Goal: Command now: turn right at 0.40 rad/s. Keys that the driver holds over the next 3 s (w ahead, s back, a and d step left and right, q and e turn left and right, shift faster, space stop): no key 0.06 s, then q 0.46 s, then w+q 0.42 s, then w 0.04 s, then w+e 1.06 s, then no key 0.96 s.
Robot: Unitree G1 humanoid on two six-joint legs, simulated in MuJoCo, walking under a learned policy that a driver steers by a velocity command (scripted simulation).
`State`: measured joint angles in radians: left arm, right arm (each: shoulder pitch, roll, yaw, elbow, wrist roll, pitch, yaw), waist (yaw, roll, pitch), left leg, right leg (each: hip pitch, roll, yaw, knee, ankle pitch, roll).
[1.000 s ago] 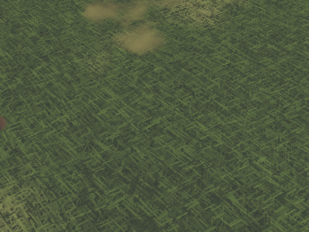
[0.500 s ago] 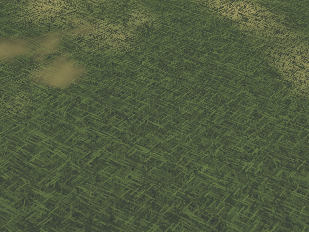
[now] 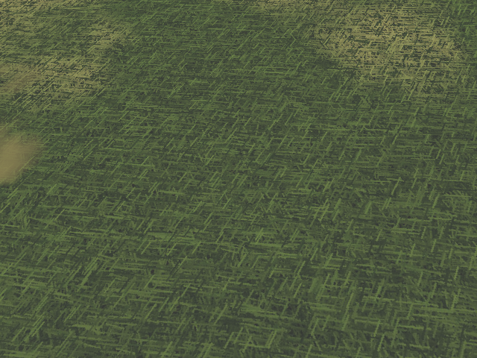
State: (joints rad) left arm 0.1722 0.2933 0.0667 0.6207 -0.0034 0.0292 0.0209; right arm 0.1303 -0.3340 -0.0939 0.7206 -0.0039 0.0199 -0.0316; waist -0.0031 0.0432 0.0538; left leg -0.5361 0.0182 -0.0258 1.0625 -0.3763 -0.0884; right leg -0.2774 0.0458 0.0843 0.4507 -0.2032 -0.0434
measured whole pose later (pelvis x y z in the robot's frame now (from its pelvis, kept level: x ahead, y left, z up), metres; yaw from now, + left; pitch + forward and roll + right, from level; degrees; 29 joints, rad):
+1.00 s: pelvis +0.09 +0.12 +0.00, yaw +24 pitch +3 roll -2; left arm 0.11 0.32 0.07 0.72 0.01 -0.10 -0.03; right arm 0.43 -0.26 -0.04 0.66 0.01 -0.04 -0.01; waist -0.04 -0.03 0.00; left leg -0.09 -0.04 -0.08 0.33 -0.28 0.07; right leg -0.63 -0.04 0.04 0.83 -0.10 0.04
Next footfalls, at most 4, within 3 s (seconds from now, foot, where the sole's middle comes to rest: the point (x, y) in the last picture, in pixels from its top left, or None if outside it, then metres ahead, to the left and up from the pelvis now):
0.20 left None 0.06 0.15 -0.78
0.76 left None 0.03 0.17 -0.78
1.24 right None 0.43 0.13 -0.78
1.70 left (124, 299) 0.62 0.43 -0.78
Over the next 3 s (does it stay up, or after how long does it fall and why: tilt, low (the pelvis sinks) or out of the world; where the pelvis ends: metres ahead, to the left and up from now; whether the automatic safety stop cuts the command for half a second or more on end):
stays up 0.88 0.29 -0.01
